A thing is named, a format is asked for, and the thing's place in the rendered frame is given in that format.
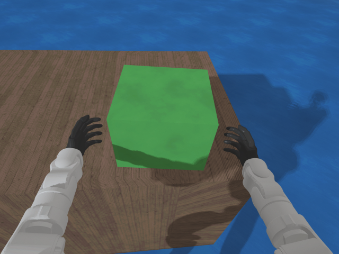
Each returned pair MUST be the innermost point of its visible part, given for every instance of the carton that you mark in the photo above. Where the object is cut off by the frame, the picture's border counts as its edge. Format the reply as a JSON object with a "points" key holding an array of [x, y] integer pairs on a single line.
{"points": [[162, 118]]}

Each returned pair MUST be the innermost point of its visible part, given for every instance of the left robot upper arm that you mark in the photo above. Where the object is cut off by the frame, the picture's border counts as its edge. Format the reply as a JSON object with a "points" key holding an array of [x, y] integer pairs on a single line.
{"points": [[37, 243]]}

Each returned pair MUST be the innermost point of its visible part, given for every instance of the right robot forearm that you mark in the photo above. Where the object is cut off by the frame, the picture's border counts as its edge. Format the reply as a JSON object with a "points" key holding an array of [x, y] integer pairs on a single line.
{"points": [[284, 224]]}

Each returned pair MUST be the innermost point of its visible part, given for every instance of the pedestal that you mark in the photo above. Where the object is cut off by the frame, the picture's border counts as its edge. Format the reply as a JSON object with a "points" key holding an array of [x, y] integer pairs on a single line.
{"points": [[43, 93]]}

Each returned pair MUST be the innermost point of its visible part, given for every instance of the right robot upper arm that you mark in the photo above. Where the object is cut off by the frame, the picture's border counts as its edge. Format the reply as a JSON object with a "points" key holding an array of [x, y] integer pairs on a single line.
{"points": [[309, 246]]}

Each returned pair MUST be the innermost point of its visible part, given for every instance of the left robot forearm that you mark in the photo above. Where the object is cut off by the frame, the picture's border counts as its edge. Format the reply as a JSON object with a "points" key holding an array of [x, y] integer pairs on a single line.
{"points": [[48, 213]]}

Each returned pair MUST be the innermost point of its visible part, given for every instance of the robot left hand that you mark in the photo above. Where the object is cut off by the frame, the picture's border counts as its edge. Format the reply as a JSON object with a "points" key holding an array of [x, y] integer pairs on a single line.
{"points": [[79, 136]]}

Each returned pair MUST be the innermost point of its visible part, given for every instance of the robot right hand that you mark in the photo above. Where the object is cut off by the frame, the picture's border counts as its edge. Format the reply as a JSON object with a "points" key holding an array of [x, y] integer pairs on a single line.
{"points": [[246, 146]]}

